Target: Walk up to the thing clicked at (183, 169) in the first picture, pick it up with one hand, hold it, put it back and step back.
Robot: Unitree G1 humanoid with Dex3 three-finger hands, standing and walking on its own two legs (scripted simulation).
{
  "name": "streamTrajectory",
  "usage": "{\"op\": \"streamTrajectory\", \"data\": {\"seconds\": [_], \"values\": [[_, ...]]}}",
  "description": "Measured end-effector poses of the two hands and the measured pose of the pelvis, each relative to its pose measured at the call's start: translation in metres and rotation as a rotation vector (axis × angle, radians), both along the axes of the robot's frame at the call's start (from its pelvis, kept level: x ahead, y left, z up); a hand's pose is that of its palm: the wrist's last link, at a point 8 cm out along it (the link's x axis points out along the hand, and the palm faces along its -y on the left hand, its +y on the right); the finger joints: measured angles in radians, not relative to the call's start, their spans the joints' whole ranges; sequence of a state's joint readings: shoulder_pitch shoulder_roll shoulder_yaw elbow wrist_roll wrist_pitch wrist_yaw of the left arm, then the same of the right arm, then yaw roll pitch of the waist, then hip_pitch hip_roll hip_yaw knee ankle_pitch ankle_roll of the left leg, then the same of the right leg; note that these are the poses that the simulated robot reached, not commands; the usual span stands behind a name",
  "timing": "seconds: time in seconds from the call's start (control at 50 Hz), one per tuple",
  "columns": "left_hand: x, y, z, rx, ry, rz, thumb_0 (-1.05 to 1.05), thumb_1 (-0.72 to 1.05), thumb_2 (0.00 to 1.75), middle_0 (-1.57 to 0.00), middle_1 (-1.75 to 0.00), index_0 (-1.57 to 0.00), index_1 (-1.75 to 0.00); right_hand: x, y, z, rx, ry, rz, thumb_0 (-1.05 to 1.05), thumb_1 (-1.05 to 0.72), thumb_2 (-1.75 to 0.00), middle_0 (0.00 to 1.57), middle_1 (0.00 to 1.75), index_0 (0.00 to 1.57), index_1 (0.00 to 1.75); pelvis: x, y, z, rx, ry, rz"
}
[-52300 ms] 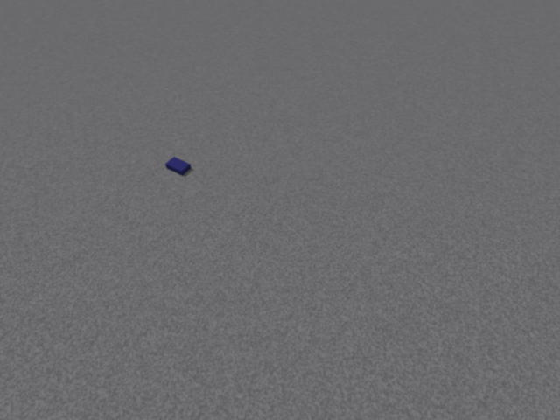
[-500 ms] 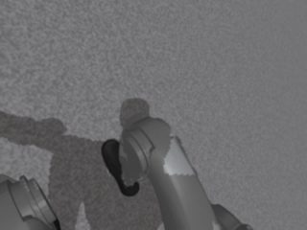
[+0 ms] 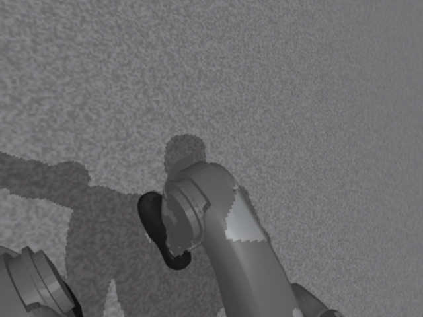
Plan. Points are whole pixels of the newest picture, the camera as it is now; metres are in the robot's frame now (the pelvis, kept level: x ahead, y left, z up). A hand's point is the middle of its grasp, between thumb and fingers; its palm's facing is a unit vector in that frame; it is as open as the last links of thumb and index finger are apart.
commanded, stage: open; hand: left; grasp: from above
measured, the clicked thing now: out of the picture +0.51 +0.31 -0.30
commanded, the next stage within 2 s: withdraw in 0.40 s
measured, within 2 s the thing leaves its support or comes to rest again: neither
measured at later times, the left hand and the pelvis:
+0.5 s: hand out of the picture +0.50 +0.30 -0.26, palm faces -0.46 -0.10 -0.88, open 13.4 cm; pelvis +0.00 +0.00 +0.00, yaw +0 degrees
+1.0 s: hand out of the picture +0.54 +0.34 -0.12, palm faces -0.34 -0.10 -0.93, open 13.6 cm; pelvis +0.01 +0.00 +0.03, yaw +3 degrees
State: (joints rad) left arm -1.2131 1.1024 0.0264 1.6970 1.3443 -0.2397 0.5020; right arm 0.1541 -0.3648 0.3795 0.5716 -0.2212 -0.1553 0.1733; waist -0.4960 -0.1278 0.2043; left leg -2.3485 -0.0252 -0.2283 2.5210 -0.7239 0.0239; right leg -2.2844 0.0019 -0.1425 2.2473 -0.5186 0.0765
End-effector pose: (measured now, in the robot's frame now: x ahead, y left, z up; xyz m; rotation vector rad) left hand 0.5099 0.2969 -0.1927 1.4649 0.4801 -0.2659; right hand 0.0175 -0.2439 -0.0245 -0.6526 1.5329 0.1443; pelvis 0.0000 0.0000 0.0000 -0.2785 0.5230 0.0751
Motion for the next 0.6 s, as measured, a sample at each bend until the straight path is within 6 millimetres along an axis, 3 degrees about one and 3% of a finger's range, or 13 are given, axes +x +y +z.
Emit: {"op": "streamTrajectory", "data": {"seconds": [0.6], "values": [[0.0024,0.0023,-0.0031,-0.005,-0.016,-0.005,0.0,-0.4,0.91,-0.18,-0.9,-0.18,-0.91,-0.0005,-0.0003,0.0025,-0.02,0.021,0.014,0.0,-0.9,-0.89,0.21,0.3,0.2,0.3,-0.0005,0.0003,0.0013,-0.005,0.001,-0.003]]}}
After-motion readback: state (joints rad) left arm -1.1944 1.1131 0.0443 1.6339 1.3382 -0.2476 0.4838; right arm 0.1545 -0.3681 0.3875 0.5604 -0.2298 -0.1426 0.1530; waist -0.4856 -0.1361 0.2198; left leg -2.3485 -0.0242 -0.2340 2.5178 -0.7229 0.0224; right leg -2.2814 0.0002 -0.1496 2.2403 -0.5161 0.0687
